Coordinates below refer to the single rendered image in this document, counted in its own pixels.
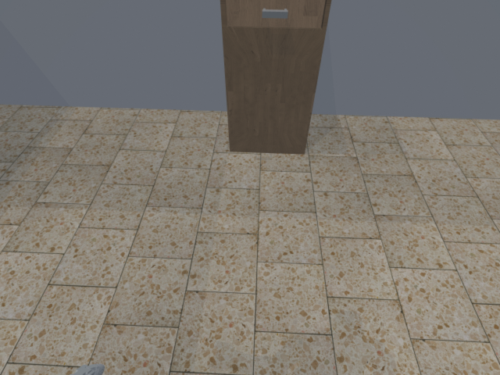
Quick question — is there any handle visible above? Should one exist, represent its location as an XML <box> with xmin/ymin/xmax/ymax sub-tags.
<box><xmin>262</xmin><ymin>9</ymin><xmax>288</xmax><ymax>19</ymax></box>

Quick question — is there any cabinet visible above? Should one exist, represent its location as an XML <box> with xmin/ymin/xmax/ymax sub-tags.
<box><xmin>220</xmin><ymin>0</ymin><xmax>331</xmax><ymax>155</ymax></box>

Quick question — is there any drawer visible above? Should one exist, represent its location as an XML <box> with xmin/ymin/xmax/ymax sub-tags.
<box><xmin>226</xmin><ymin>0</ymin><xmax>326</xmax><ymax>28</ymax></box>

